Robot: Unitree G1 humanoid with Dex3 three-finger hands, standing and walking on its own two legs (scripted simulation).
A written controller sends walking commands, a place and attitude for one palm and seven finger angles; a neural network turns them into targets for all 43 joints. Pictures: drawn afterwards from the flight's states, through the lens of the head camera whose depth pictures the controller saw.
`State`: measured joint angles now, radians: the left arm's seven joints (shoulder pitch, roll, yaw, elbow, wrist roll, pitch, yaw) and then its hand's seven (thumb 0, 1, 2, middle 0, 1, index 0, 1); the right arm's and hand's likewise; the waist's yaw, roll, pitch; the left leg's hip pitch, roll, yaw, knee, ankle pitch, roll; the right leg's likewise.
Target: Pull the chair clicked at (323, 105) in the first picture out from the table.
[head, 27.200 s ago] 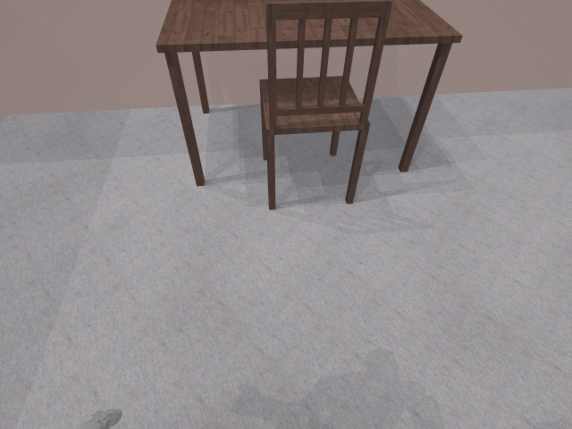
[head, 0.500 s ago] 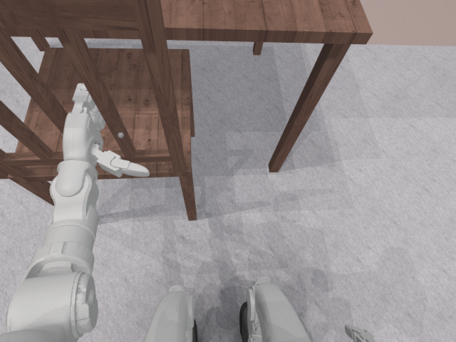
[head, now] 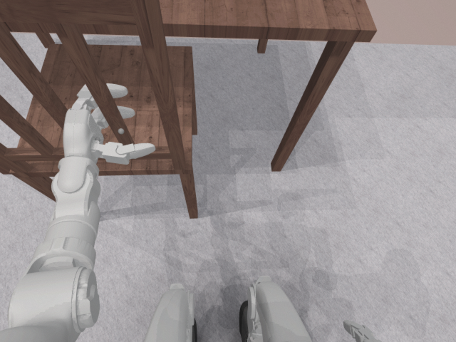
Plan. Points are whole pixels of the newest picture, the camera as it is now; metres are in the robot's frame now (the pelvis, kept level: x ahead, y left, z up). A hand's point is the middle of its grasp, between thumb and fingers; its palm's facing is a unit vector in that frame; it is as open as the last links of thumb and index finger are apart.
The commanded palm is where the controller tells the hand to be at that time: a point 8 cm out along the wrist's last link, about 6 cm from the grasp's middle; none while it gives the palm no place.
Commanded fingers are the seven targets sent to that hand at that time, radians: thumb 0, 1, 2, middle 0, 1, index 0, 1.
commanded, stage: hook a spindle and tug to test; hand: left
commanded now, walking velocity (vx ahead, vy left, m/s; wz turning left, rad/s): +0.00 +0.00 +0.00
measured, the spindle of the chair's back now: (52, 104) +0.50 +0.28 +0.05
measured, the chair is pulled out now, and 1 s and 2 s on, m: -0.01 0.01 0.13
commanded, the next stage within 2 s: step backward, pulling the chair out in 0.92 s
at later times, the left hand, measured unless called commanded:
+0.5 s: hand (122, 128) +0.47 +0.17 +0.03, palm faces +0.02 -1.00 -0.01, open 5.3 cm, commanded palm +0.43 +0.21 +0.03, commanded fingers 0.00 0.90 0.90 -0.50 -1.45 -0.50 -1.45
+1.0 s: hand (119, 139) +0.45 +0.17 +0.03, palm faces -0.01 -1.00 -0.02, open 5.4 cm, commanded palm +0.42 +0.21 +0.03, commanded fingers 0.00 0.90 0.90 -0.50 -1.45 -0.50 -1.45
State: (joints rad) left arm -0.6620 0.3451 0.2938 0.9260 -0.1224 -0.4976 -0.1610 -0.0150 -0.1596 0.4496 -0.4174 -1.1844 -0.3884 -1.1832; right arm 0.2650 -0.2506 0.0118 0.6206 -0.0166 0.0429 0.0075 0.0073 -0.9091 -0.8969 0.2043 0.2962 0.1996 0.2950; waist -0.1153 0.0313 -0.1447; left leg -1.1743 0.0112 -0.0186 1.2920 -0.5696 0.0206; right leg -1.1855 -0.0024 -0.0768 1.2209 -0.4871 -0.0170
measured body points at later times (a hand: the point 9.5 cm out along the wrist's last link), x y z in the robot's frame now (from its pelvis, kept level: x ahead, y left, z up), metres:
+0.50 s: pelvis +0.01 +0.01 +0.01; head +0.15 +0.02 +0.43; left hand +0.46 +0.22 +0.03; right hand +0.08 -0.25 -0.11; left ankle +0.01 +0.10 -0.62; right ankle +0.04 -0.12 -0.62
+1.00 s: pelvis +0.04 +0.01 +0.02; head +0.18 +0.03 +0.44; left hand +0.44 +0.23 +0.03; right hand +0.14 -0.24 -0.10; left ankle +0.01 +0.10 -0.62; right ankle +0.04 -0.12 -0.62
